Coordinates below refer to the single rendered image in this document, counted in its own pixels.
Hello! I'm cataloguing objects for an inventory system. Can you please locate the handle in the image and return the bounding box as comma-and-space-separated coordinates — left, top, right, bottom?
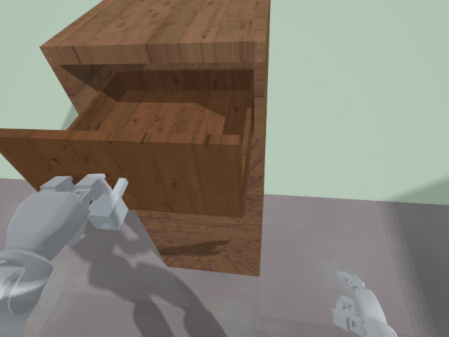
87, 178, 128, 230

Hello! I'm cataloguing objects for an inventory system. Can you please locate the drawer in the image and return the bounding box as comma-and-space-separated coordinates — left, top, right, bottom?
0, 68, 254, 218

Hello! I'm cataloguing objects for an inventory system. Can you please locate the robot left hand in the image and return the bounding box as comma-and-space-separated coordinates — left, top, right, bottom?
5, 173, 112, 261

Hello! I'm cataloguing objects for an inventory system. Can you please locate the robot right hand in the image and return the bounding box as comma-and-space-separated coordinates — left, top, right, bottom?
332, 271, 387, 336

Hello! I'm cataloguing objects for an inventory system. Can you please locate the robot right forearm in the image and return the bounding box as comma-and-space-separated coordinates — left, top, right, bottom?
361, 321, 398, 337

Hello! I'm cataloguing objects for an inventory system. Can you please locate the cabinet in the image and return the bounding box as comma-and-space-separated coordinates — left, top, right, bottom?
39, 0, 271, 277

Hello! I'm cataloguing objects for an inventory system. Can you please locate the robot left forearm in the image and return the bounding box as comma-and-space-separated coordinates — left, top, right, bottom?
0, 249, 53, 337

